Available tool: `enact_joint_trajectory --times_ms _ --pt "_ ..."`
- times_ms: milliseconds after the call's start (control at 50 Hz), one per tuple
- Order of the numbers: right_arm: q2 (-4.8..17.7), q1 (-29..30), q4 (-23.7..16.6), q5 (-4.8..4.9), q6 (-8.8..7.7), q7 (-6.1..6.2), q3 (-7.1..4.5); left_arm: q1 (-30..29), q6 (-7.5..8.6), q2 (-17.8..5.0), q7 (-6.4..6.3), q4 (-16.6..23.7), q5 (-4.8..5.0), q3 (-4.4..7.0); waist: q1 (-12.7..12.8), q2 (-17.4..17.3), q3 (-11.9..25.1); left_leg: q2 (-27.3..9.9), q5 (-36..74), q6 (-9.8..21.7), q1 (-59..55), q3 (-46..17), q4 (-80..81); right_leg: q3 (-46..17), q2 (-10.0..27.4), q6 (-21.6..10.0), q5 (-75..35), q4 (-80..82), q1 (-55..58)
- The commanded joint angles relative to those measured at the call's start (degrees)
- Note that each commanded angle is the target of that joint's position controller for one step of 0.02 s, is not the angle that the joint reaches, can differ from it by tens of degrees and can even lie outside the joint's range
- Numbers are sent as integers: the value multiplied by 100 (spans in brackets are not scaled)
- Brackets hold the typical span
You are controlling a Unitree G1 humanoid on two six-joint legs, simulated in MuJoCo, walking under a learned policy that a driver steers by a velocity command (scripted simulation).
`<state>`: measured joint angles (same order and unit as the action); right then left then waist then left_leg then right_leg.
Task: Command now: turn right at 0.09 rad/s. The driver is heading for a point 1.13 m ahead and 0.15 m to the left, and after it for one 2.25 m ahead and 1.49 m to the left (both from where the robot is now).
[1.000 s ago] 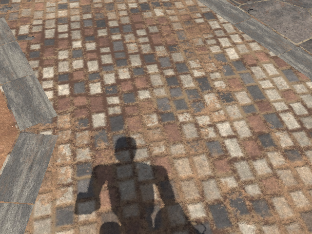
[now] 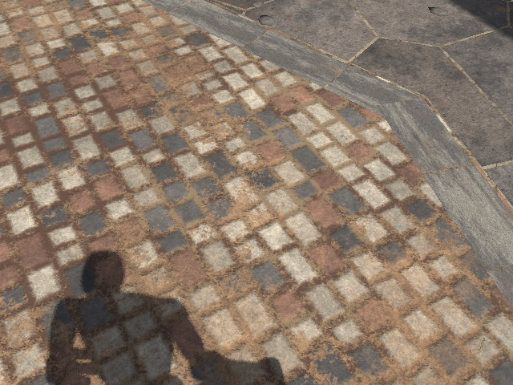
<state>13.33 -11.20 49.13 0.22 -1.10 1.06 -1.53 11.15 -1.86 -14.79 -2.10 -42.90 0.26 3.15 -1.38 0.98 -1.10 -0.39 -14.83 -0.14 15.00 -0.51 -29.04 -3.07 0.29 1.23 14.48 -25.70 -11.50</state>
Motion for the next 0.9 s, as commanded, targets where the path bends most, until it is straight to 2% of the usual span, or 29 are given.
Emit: enact_joint_trajectory --times_ms 20,40,60,80,120,360,380,400,420,440,460,480,500,520,540,560,580,600,620,640,660,680,700,720,740,760,820,900 --pt "569 -369 -217 -108 -228 -92 -119 208 26 -929 -2 201 -71 228 -188 654 820 -216 584 79 30 -156 328 -549 756 -645 -2166 39 864" --pt "703 -31 -199 -125 -217 -81 -128 48 59 -572 77 274 -87 151 12 464 600 -169 499 -94 -174 -87 270 -560 619 -631 -1333 183 443" --pt "747 133 -183 -102 -184 -67 -154 17 90 -449 103 238 -141 109 62 341 425 -158 545 -114 -169 -65 228 -495 502 -525 -916 263 231" --pt "701 175 -156 -72 -127 -37 -153 -1 126 -490 113 221 -148 103 53 376 232 -163 639 -98 -175 -73 196 -435 407 -432 -837 264 42" --pt "731 47 -84 -84 -51 9 -171 41 214 -527 119 153 -115 100 5 389 72 -186 735 -93 -248 -101 194 -416 378 -372 -753 272 -179" --pt "697 -61 465 -46 30 93 -215 145 324 -427 98 -248 -79 26 0 -13 -18 -207 808 -157 -494 -120 250 -315 237 -347 -494 278 -327" --pt "649 -155 550 -40 39 99 -208 262 313 -423 88 -342 -70 31 10 36 107 -106 310 -146 -514 2 191 -287 188 -378 131 347 -264" --pt "651 -160 593 2 43 106 -220 339 283 -553 73 -390 -28 81 72 157 19 86 -476 -108 -279 221 -76 -389 191 -498 1219 471 -275" --pt "625 -77 560 36 23 106 -222 435 262 -725 66 -418 5 135 154 418 -169 225 -1085 -68 130 403 -448 -771 411 -698 2349 748 -340" --pt "568 104 453 55 -34 94 -208 620 275 -852 69 -450 26 169 275 713 -386 259 -1276 -21 583 475 -904 -1457 845 -980 3202 1156 -349" --pt "559 220 353 111 -118 60 -206 677 319 -969 60 -465 53 202 306 991 -601 153 -1214 99 1012 364 -1386 -2155 1327 -1273 3556 1528 -322" --pt "602 318 284 160 -208 21 -221 694 387 -991 50 -486 70 216 327 1054 -814 -51 -1250 235 1288 118 -1738 -2599 1627 -1477 3438 1719 -391" --pt "635 317 264 194 -290 -23 -241 638 456 -926 50 -480 59 202 285 1029 -860 -216 -1425 356 1546 -32 -1924 -2705 1760 -1545 3048 1734 -214" --pt "628 282 259 208 -363 -71 -237 525 495 -878 62 -455 79 195 226 946 -827 -330 -1545 460 1600 -83 -1738 -2535 1751 -1491 2599 1667 -40" --pt "615 160 306 206 -427 -122 -237 338 500 -857 74 -416 124 192 104 832 -705 -350 -1411 536 1225 -24 -1214 -2137 1586 -1339 2168 1552 -53" --pt "575 -188 477 186 -472 -158 -247 40 482 -875 90 -360 174 195 -131 718 -521 -202 -803 555 297 205 -491 -1557 1251 -1140 1703 1371 -420" --pt "562 -740 768 146 -487 -177 -293 -85 451 -840 100 -348 181 188 -369 613 -269 67 136 444 -788 471 9 -1083 921 -977 1406 1025 -844" --pt "603 -1228 1000 84 -466 -187 -343 -93 449 -664 104 -337 134 140 -519 367 -110 142 324 324 -1499 395 104 -682 613 -814 1105 422 -1205" --pt "875 -1869 1112 45 -466 -157 -412 -187 480 -259 127 -249 65 20 -704 -696 76 -800 -414 559 -2153 -1042 817 17 88 -451 813 -1311 -1870" --pt "1589 -2280 1104 32 -503 -214 -525 -168 584 -120 91 21 125 8 -674 -2036 116 -2084 -1308 1463 -2548 -3702 1865 233 -485 -246 1752 -2842 -3069" --pt "1277 -1829 990 -41 -566 -228 -401 -127 664 -430 89 -7 282 78 -440 -1408 -186 -2376 -2193 1741 -2123 -4247 2090 -297 -111 -349 1857 -3812 -3506" --pt "970 -1346 808 5 -601 -217 -314 -116 721 -568 130 -49 326 103 -261 -945 -561 -2166 -2386 1540 -1918 -3643 2083 -383 209 -494 1209 -4050 -3801" --pt "899 -1035 685 12 -605 -223 -276 -48 747 -582 149 -158 261 119 -143 -721 -587 -1886 -1980 1289 -1805 -2997 2097 -238 406 -557 639 -3997 -3763" --pt "852 -890 620 23 -594 -235 -241 -111 762 -607 152 -187 165 149 -99 -601 -590 -1688 -1271 1113 -1740 -2485 2134 -185 544 -556 194 -3736 -3689" --pt "706 -942 630 0 -569 -232 -188 -161 752 -599 181 -196 102 170 -89 -610 -506 -1479 -627 971 -1678 -1998 2182 -115 627 -525 -170 -3503 -3455" --pt "659 -1121 680 -23 -551 -218 -165 -197 738 -513 219 -211 82 161 -126 -695 -428 -1344 27 943 -1673 -1642 2197 5 625 -462 -430 -3341 -3300" --pt "724 -1470 768 -32 -487 -130 -150 -551 684 -332 258 -114 60 128 -201 -571 -374 -1160 1541 992 -1788 -958 2184 261 566 -243 -921 -2742 -3373" --pt "840 -1583 737 -25 -425 -34 -142 -1411 704 -148 331 169 107 17 -383 -588 -568 -1009 1632 946 -1343 -460 2406 497 382 -114 -1760 -1318 -2853"
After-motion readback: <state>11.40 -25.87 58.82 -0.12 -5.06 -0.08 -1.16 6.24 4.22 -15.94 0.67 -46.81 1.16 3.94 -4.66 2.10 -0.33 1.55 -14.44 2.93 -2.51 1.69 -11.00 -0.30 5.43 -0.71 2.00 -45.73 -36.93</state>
